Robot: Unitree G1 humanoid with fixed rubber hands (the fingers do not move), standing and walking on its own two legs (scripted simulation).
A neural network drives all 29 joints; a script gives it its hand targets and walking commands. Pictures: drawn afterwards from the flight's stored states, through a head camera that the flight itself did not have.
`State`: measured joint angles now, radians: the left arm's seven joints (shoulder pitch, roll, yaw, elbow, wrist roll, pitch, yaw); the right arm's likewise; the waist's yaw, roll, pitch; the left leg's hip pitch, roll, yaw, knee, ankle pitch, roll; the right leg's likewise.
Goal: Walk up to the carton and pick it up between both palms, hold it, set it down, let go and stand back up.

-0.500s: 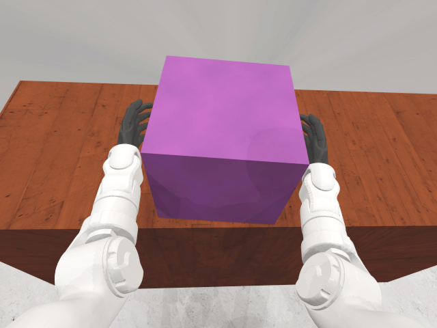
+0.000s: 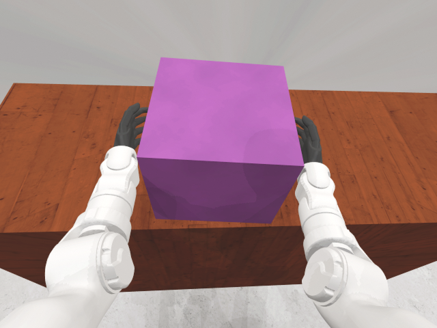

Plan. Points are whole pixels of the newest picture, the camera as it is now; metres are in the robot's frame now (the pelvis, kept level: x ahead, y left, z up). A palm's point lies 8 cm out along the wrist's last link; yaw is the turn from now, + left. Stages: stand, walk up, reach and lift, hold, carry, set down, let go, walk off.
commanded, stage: set down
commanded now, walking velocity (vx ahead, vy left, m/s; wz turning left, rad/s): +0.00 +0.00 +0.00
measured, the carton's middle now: (218, 144) +0.47 +0.01 +0.02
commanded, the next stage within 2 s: none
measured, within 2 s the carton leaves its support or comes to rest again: neither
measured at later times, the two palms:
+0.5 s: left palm (124, 143) +0.44 +0.20 +0.05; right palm (321, 153) +0.43 -0.20 +0.06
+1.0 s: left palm (88, 121) +0.43 +0.24 +0.12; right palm (350, 130) +0.43 -0.22 +0.13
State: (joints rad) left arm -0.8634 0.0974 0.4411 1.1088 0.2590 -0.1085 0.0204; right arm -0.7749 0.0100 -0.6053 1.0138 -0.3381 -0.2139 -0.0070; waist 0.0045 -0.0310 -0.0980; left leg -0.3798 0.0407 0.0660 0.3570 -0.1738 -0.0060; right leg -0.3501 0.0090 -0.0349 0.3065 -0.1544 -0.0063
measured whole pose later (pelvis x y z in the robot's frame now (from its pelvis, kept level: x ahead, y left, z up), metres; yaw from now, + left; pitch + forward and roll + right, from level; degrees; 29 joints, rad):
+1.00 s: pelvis -0.03 -0.01 -0.02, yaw +1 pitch +21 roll -1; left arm -1.11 0.44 -0.15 1.30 -0.42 -0.04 0.01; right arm -1.04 -0.40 0.11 1.20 0.48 -0.01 -0.01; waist -0.01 -0.03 -0.27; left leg -0.71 0.05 0.02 0.52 -0.17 -0.02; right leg -0.68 0.02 -0.06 0.49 -0.18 -0.03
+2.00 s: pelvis -0.03 -0.02 +0.00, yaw +0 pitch +3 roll +0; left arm -0.35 0.33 0.11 0.44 -0.24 0.24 -0.02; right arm -0.28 -0.27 0.01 0.39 0.34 0.13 -0.10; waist 0.00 -0.01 -0.03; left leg -0.24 0.04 0.02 0.34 -0.14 -0.03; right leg -0.23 0.03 -0.03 0.33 -0.14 -0.03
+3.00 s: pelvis -0.01 -0.01 +0.00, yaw +0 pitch -2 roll +0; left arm 0.13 0.25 0.03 0.34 -0.16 0.06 0.01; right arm 0.15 -0.15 0.02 0.35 0.13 -0.03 -0.06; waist 0.02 -0.01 0.08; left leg -0.13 0.03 0.03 0.38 -0.20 -0.02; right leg -0.13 0.02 0.00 0.38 -0.21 -0.02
